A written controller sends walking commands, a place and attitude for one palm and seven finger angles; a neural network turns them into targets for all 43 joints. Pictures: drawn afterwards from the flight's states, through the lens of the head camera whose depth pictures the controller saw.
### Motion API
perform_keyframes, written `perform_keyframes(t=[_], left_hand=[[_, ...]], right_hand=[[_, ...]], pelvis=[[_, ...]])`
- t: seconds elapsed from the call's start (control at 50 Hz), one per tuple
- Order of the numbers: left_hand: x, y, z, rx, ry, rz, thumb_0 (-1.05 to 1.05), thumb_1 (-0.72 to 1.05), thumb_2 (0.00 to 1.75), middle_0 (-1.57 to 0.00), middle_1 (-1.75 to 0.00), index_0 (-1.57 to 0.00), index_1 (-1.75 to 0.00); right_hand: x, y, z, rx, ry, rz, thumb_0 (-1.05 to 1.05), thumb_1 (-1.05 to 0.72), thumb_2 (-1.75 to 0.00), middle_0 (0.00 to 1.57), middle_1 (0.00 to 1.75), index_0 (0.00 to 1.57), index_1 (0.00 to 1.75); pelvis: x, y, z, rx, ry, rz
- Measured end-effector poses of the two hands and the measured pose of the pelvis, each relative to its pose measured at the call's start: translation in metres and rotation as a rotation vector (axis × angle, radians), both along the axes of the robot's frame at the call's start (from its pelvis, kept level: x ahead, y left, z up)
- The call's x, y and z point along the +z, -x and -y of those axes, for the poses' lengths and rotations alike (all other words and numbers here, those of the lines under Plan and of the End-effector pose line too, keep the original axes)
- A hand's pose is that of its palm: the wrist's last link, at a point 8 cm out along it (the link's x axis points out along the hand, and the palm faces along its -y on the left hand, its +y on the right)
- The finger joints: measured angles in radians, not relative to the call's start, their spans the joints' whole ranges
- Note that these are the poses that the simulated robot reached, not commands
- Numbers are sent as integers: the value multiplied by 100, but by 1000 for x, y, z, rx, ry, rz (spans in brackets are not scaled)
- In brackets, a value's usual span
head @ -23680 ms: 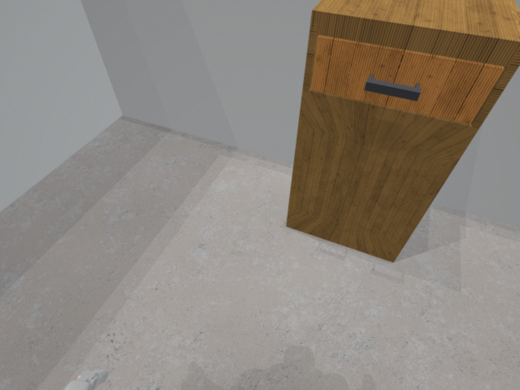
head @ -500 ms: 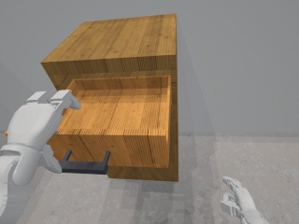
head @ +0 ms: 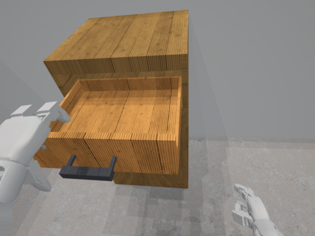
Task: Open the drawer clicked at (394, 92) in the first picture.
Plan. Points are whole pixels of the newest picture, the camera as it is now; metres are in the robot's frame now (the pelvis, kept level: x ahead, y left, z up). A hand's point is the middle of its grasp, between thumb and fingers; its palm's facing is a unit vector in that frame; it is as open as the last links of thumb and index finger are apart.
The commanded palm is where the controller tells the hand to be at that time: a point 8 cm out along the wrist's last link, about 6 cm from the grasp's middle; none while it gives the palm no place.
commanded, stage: draw the hand back to the body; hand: left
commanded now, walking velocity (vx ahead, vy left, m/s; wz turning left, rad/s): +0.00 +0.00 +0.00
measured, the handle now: (90, 166) +0.26 +0.24 +0.05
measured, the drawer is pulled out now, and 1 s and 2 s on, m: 0.30 0.30 0.30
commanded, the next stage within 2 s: step back with the hand held close in 1.18 s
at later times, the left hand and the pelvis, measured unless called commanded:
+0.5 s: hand (48, 135) +0.22 +0.23 +0.23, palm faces +0.44 -0.84 -0.31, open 12.8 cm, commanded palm +0.16 +0.27 +0.24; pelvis +0.02 +0.00 +0.00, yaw +0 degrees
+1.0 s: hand (44, 140) +0.21 +0.23 +0.23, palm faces +0.47 -0.79 -0.39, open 8.5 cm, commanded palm +0.15 +0.28 +0.24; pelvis +0.02 +0.00 +0.00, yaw +0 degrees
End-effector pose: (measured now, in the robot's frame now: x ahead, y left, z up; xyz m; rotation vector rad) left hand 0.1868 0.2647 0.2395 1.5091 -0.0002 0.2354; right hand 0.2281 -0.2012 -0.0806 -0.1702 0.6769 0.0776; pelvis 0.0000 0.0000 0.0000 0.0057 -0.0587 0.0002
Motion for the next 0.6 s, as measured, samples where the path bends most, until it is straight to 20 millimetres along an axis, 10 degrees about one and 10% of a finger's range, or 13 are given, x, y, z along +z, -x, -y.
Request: perform_keyframes(t=[0.2, 0.36, 0.6], left_hand=[[-6, 9, 12, -106, -38, 25, 0, -49, 30, -32, -120, -32, -121], [7, 13, -6, -268, 810, 491, 0, -41, 33, -31, -114, -31, -115], [3, 10, -1, -291, 923, 555, 0, -7, 49, -28, -91, -28, -92]], right_hand=[[6, -2, -9, 17, 42, 19, 1, -90, -90, 20, 30, 20, 30], [18, 18, -16, -53, 28, 101, 1, -90, -90, 20, 30, 20, 30], [6, 35, 7, -87, 91, 36, 1, -90, -90, 21, 30, 20, 30]], pelvis=[[0, -1, -5, 8, 7, 6], [3, -6, -2, -5, 13, 33], [4, -22, -5, -6, 17, 30]])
